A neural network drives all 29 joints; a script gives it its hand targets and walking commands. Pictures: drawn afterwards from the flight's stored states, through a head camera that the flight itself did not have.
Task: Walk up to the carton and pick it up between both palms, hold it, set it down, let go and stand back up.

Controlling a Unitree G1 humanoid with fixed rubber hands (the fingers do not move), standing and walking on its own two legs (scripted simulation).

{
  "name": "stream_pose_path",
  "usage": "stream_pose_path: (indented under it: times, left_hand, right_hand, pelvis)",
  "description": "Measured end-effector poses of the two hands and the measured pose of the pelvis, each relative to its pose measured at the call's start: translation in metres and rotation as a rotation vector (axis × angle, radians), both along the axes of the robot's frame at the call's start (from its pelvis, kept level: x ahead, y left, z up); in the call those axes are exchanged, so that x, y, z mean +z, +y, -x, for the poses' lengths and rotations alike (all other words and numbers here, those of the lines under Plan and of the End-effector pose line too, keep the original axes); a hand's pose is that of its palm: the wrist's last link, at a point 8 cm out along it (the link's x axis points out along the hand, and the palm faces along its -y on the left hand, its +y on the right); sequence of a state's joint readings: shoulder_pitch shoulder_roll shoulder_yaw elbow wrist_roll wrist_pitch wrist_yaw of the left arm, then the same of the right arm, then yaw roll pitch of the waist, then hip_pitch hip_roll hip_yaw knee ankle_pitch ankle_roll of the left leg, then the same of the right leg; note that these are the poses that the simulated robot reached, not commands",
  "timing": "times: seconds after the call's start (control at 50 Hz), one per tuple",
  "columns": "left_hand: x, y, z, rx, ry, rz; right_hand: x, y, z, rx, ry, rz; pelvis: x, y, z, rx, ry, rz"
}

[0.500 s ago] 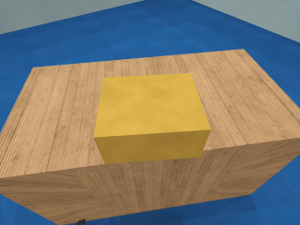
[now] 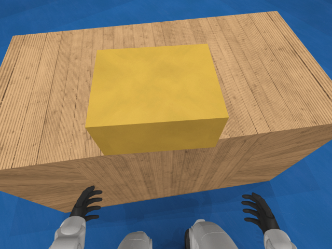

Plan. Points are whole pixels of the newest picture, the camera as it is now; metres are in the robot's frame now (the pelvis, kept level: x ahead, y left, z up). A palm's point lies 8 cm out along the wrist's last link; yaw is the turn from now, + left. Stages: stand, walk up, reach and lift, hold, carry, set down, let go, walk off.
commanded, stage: reach and lift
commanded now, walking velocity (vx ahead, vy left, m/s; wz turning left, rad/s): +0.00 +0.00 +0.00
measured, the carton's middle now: (156, 99) +0.48 +0.05 +0.00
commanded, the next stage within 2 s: none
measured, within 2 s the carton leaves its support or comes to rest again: neither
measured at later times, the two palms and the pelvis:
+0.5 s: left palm (59, 229) +0.16 +0.26 -0.04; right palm (275, 222) +0.16 -0.22 -0.04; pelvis +0.01 -0.01 +0.01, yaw +3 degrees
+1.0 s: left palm (35, 215) +0.18 +0.30 +0.00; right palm (268, 188) +0.23 -0.20 +0.00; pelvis +0.04 +0.01 +0.02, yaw +4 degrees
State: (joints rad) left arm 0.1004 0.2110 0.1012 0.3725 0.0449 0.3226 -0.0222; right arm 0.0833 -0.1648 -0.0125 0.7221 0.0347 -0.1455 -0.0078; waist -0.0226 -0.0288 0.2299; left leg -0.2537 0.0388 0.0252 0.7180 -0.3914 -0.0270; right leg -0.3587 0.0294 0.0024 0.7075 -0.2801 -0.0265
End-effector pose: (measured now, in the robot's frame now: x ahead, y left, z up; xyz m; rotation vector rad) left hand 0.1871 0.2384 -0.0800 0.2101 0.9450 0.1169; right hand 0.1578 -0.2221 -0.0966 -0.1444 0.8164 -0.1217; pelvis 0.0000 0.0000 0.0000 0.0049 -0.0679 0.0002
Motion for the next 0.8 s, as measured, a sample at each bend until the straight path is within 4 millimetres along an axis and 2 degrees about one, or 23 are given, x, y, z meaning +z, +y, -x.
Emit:
stream_pose_path:
  times: [0.06,0.14,0.26,0.38,0.62,0.8]
  left_hand:
    - [0.006,0.0,0.013,0.029,0.003,0.009]
    - [0.007,0.009,0.029,0.067,0.001,0.005]
    - [0.02,0.022,0.043,0.116,-0.095,-0.004]
    - [0.03,0.025,0.042,0.114,-0.173,0.003]
    - [0.057,0.018,0.011,0.125,-0.349,0.081]
    - [0.065,0.036,0.004,0.129,-0.438,0.088]
  right_hand:
    - [0.012,0.001,0.015,-0.012,0.0,0.007]
    - [0.016,0.001,0.033,-0.032,0.013,0.013]
    - [0.034,0.004,0.036,-0.022,-0.068,-0.009]
    - [0.043,0.003,0.02,-0.012,-0.146,-0.023]
    - [0.07,0.014,-0.028,0.009,-0.254,-0.064]
    - [0.08,0.019,-0.049,-0.011,-0.291,-0.068]
  pelvis:
    - [0.008,-0.004,-0.004,0.001,0.006,-0.011]
    - [0.012,-0.007,-0.004,-0.001,-0.014,-0.009]
    - [0.014,-0.009,-0.003,0.002,-0.038,0.007]
    - [0.014,-0.01,-0.004,0.022,-0.068,0.013]
    - [0.019,-0.016,-0.015,0.062,-0.089,-0.014]
    - [0.022,-0.008,-0.027,0.058,-0.061,-0.004]
